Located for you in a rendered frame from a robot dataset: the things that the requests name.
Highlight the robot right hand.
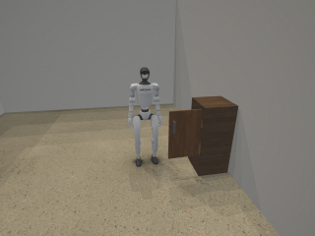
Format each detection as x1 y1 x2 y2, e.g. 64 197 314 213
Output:
128 117 133 130

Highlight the humanoid robot torso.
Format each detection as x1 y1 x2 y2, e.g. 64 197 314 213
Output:
136 83 154 120

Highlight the robot left hand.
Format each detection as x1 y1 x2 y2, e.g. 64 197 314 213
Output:
157 115 162 128

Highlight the cupboard door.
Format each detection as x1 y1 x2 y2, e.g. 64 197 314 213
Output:
168 108 203 159

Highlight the right robot shin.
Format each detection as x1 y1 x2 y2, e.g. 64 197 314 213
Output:
135 143 141 158

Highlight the right robot upper arm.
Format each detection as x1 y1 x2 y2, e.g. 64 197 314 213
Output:
130 84 138 103

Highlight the left robot forearm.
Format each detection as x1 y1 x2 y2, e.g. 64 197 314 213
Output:
155 98 161 116

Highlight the left robot upper arm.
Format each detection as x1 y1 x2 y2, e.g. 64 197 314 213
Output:
153 83 159 102

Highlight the handle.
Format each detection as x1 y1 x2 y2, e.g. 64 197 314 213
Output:
172 120 176 134

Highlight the right robot forearm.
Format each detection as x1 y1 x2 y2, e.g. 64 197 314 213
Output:
128 98 134 117

